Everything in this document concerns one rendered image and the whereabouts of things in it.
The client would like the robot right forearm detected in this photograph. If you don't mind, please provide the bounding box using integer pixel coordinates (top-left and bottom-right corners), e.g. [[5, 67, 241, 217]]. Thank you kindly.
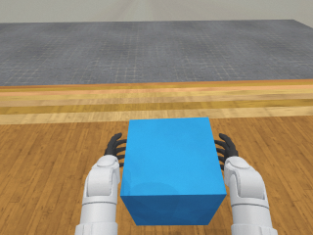
[[224, 156, 278, 235]]

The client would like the robot left hand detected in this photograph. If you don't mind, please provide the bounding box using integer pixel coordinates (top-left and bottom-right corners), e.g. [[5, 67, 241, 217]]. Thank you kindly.
[[104, 132, 127, 167]]

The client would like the robot left forearm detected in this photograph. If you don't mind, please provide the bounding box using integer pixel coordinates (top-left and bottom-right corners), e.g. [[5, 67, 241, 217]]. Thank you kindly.
[[74, 155, 120, 235]]

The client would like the carton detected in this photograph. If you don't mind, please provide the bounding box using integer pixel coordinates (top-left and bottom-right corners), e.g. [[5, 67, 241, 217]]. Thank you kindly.
[[119, 117, 227, 226]]

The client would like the robot right hand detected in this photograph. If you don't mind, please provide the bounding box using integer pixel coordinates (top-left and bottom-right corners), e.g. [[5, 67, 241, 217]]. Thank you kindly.
[[214, 133, 239, 170]]

